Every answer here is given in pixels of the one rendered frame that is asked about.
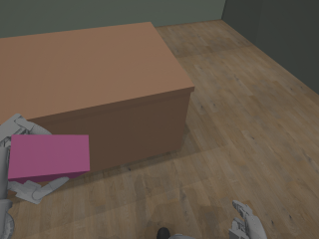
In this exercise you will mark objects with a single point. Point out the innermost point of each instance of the right robot foot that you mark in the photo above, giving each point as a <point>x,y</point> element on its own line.
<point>163,233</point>

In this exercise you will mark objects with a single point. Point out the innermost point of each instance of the robot left hand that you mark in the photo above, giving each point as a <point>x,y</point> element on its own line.
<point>29,191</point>

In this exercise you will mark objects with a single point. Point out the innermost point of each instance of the robot right hand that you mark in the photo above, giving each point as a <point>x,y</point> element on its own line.
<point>250,228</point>

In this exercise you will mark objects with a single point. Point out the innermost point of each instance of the robot left forearm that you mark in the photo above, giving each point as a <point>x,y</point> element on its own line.
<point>7,223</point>

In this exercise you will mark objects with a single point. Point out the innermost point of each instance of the sponge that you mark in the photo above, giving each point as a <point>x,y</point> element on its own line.
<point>46,157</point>

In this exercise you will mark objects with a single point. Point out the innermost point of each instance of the table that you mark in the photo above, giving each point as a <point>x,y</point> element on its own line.
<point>120,85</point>

